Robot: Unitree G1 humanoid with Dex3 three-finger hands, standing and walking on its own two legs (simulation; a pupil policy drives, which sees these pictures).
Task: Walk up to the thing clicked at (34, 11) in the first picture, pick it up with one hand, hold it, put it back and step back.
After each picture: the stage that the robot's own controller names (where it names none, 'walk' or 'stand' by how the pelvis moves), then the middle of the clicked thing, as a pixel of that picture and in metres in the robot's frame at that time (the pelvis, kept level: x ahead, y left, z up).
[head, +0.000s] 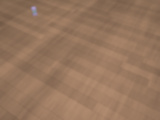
stand; (34, 11) +2.20 +0.71 -0.72
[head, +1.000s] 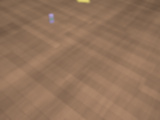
walk; (51, 18) +2.13 +0.35 -0.70
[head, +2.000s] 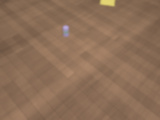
walk; (65, 31) +1.52 +0.16 -0.71
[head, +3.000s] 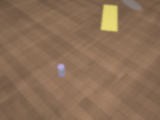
walk; (61, 70) +1.01 +0.20 -0.71
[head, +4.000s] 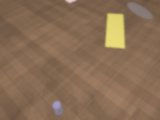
walk; (57, 108) +0.60 +0.23 -0.69
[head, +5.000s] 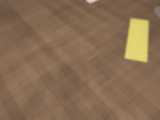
stand; out of the picture +0.40 +0.20 -0.70
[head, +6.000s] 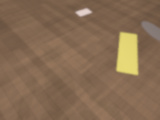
stand; out of the picture +0.35 +0.17 -0.72
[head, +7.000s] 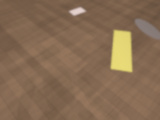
stand; out of the picture +0.36 +0.20 -0.72
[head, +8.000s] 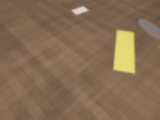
stand; out of the picture +0.33 +0.19 -0.73
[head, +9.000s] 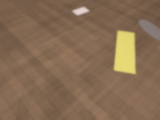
stand; out of the picture +0.33 +0.19 -0.73
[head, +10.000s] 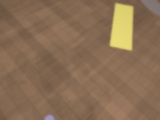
go down; out of the picture +0.36 +0.19 -0.67
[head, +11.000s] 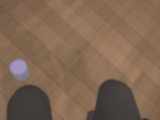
go down; (20, 70) +0.42 +0.22 -0.30
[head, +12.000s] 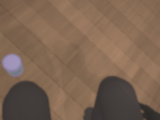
close in; (13, 66) +0.42 +0.23 -0.28
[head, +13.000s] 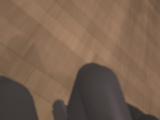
close in; out of the picture +0.41 +0.26 -0.22
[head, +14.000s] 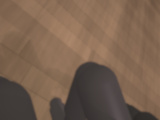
close; out of the picture +0.40 +0.27 -0.22
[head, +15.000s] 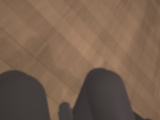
lift; out of the picture +0.34 +0.24 -0.19
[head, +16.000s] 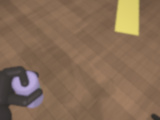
lift; (29, 90) +0.32 +0.18 +0.01
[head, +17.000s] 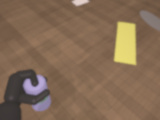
hold; (38, 93) +0.33 +0.16 +0.01
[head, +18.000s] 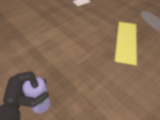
hold; (37, 95) +0.32 +0.17 +0.01
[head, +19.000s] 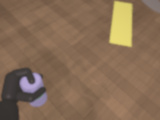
crouch; (34, 90) +0.35 +0.17 -0.04
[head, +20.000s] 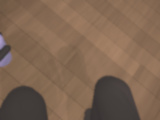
lower; out of the picture +0.45 +0.24 -0.10
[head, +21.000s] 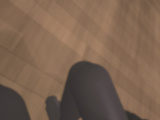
lower; out of the picture +0.42 +0.29 -0.23
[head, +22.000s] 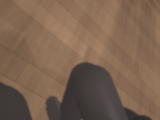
lower; out of the picture +0.41 +0.29 -0.23
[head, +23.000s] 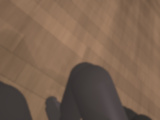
lower; out of the picture +0.41 +0.29 -0.23
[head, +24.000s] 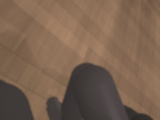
lower; out of the picture +0.40 +0.29 -0.23
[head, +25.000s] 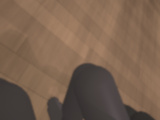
open; out of the picture +0.39 +0.27 -0.23
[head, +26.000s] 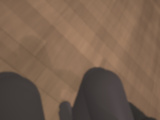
stand; out of the picture +0.40 +0.26 -0.23
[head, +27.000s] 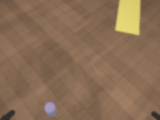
stand; (50, 109) +0.39 +0.19 -0.56
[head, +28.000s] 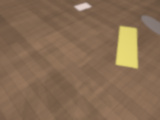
stand; out of the picture +0.38 +0.18 -0.66
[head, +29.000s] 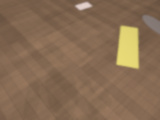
stand; out of the picture +0.37 +0.18 -0.67
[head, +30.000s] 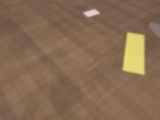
stand; out of the picture +0.39 +0.16 -0.72
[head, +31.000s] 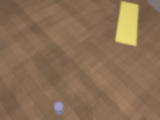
walk; (59, 108) +0.45 +0.13 -0.70
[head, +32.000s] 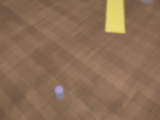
walk; (59, 92) +0.63 +0.21 -0.69
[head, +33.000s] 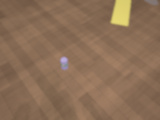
stand; (64, 63) +0.98 +0.18 -0.70
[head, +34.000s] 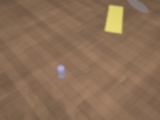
stand; (61, 71) +0.97 +0.19 -0.71
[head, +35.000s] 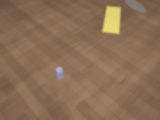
stand; (59, 73) +0.98 +0.22 -0.72
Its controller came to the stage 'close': yes
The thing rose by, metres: 0.71
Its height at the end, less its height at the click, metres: +0.00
